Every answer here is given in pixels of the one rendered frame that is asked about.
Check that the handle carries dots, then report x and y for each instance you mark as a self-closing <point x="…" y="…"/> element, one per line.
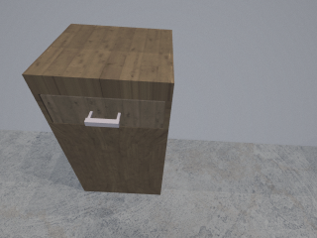
<point x="101" y="122"/>

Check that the cabinet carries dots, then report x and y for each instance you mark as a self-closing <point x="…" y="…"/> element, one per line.
<point x="109" y="62"/>

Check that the drawer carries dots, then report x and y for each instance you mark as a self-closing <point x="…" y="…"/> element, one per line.
<point x="134" y="112"/>

